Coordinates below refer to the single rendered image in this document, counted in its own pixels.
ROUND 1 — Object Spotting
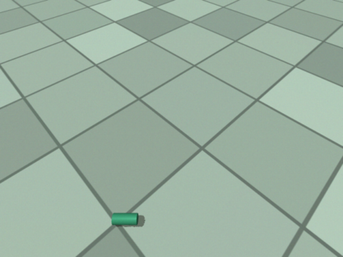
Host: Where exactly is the can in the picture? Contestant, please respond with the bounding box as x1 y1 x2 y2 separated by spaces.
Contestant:
111 213 138 225

